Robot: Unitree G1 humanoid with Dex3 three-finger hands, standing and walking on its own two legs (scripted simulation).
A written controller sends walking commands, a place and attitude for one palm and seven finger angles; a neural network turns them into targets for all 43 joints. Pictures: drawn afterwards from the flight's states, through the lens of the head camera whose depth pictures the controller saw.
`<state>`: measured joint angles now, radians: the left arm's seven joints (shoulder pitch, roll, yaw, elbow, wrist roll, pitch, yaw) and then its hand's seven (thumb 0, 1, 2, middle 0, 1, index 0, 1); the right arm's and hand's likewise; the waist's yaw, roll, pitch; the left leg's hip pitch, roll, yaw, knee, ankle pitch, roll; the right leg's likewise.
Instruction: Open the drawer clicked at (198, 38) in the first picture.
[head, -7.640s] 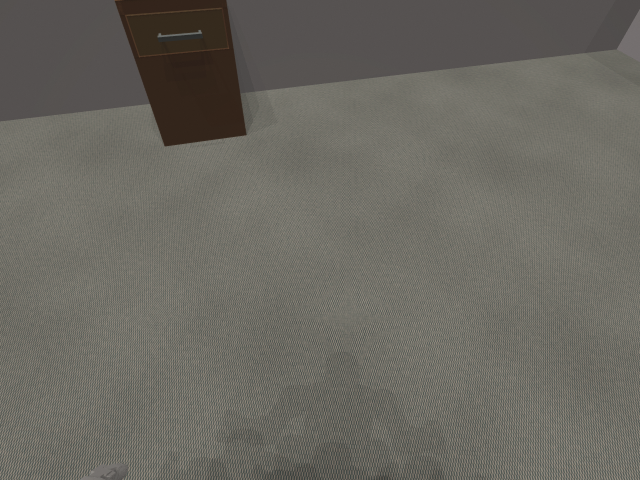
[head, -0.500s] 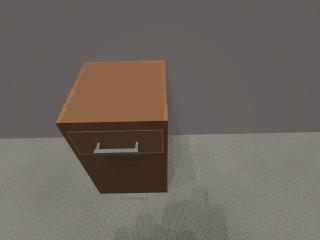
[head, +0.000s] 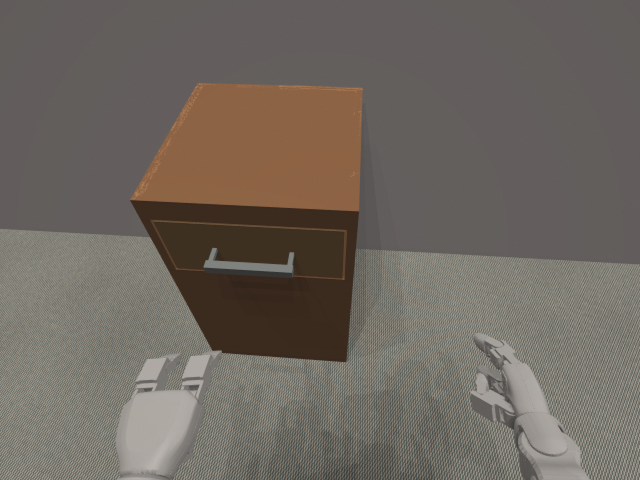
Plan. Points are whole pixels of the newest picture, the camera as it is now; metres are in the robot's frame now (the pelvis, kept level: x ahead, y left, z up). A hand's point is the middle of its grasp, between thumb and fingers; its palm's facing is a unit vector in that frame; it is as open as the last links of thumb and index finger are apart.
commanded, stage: raise the hand with hooked fingers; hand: left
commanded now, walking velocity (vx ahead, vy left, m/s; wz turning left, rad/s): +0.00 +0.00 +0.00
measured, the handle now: (250, 261) +0.53 +0.25 -0.18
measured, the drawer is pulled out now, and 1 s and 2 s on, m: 0.00 0.00 0.00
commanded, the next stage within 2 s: move the hooked fingers above the handle in 1.40 s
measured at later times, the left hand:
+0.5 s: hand (152, 338) +0.25 +0.26 +0.03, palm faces +0.03 -0.11 -0.99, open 12.0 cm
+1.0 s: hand (132, 267) +0.31 +0.28 +0.10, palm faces +0.02 -0.08 -1.00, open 13.8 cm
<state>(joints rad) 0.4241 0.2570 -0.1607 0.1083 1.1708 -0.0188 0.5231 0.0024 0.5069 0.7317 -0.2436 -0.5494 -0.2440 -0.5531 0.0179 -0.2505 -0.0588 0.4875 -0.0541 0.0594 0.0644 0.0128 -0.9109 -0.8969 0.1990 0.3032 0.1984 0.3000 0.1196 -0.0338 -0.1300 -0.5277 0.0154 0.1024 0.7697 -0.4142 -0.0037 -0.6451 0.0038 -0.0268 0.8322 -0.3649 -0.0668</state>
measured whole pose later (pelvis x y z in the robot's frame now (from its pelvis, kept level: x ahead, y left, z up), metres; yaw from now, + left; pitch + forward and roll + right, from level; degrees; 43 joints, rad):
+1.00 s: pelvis +0.02 +0.04 +0.04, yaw +2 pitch +2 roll +0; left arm -0.08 0.44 -0.10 0.14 0.96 0.04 0.11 0.00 -0.48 0.31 -0.32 -1.19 -0.32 -1.20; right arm 0.12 -0.22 0.01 0.60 0.02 0.09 0.00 0.01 -0.91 -0.90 0.20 0.30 0.20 0.30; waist 0.09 0.07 -0.02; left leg -0.19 -0.02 0.06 0.44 -0.28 0.04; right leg -0.27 -0.01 -0.06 0.45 -0.22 -0.01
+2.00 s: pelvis +0.02 +0.03 +0.02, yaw +1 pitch +11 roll +0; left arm -0.33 0.40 -0.09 0.58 1.04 -0.05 0.27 0.00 -0.49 0.30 -0.32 -1.20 -0.32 -1.20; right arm 0.21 -0.25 -0.05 0.63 0.01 0.09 0.00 0.01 -0.91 -0.90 0.20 0.30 0.20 0.30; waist 0.02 0.04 -0.08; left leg -0.45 0.00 0.07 0.60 -0.35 0.03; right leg -0.52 -0.01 -0.06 0.60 -0.27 -0.03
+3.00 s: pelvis -0.02 +0.04 -0.07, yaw +1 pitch +32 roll -3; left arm -0.89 0.47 0.02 1.21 1.17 -0.04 0.52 0.00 -0.49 0.30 -0.32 -1.20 -0.32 -1.21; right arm 0.31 -0.25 -0.04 0.70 -0.07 0.05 0.03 0.01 -0.91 -0.90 0.20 0.30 0.20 0.30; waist -0.18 0.06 -0.19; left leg -1.22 0.02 0.05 1.20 -0.54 0.06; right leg -1.26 -0.01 -0.08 1.12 -0.42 -0.02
